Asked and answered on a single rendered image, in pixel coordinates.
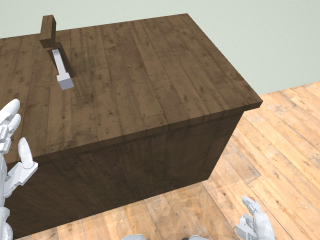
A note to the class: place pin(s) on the tap lever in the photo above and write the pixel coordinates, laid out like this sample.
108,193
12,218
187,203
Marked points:
63,78

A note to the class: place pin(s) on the left robot forearm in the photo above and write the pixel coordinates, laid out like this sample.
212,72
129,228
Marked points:
6,232

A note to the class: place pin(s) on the robot right hand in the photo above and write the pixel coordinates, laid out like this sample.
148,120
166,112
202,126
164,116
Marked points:
256,227

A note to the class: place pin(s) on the counter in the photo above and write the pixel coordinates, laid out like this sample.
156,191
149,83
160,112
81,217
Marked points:
152,109

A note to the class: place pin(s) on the robot left hand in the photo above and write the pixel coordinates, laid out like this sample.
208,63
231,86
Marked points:
21,172

